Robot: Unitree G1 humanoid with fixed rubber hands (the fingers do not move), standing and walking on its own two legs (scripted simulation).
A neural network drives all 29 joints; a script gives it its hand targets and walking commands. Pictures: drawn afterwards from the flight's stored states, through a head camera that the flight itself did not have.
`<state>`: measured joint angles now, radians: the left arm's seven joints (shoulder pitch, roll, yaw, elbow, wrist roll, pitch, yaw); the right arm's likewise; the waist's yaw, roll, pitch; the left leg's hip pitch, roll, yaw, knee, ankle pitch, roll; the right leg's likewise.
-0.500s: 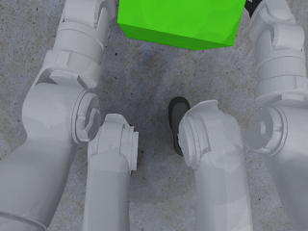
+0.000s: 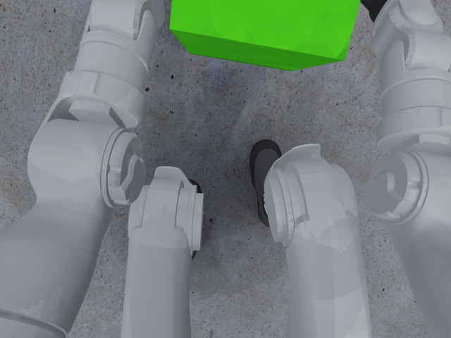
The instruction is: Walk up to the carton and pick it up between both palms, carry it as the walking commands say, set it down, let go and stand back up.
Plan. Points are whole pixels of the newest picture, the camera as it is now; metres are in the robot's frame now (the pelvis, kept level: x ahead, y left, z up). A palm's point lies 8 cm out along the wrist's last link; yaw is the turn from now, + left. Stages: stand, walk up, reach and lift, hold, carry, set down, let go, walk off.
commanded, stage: set down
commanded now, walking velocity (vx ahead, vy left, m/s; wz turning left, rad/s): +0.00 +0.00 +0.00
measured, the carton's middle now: out of the picture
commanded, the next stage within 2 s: none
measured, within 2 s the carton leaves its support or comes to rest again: neither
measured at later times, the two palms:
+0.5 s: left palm out of the picture +0.57 +0.03 -0.16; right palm out of the picture +0.49 -0.27 -0.17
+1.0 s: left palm out of the picture +0.57 +0.03 -0.17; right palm (390, 1) +0.49 -0.28 -0.18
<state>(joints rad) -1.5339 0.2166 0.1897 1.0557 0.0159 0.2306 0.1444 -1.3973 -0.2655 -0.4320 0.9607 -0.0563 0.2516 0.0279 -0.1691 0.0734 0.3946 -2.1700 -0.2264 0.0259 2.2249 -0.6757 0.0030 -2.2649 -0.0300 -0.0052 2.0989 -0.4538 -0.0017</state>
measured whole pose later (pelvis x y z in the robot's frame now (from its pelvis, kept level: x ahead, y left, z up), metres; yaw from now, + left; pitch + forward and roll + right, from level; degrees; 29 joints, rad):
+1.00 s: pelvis -0.01 -0.01 +0.01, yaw +0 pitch +33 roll +0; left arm -1.63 0.31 0.01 1.13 -0.12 0.17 0.12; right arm -1.51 -0.32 -0.42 1.18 0.03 0.07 -0.05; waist -0.15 0.03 0.51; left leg -2.12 -0.21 0.01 2.21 -0.67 -0.02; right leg -2.22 -0.03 -0.02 2.08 -0.43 -0.02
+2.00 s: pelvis +0.00 -0.02 +0.15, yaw -2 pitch +36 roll +1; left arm -1.40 0.39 0.10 0.71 -0.08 0.34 0.09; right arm -1.26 -0.34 -0.37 0.69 0.11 0.29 -0.05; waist -0.15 0.01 0.36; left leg -1.77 -0.14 -0.03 1.72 -0.58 -0.01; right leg -1.87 0.02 -0.01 1.62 -0.37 -0.03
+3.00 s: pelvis +0.08 -0.05 +0.34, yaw -3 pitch +31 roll +4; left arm -0.58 0.14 0.18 0.53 0.10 0.18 0.10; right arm -0.51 -0.28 -0.19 0.55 0.00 0.16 0.12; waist -0.11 -0.02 0.06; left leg -0.97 -0.08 -0.05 0.76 -0.34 -0.02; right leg -1.10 0.05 0.05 0.77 -0.20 -0.06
